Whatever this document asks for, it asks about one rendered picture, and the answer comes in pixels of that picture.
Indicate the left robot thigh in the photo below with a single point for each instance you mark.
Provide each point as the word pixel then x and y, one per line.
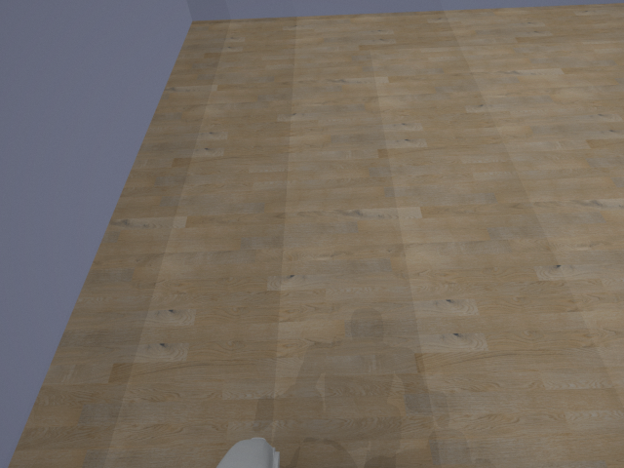
pixel 251 454

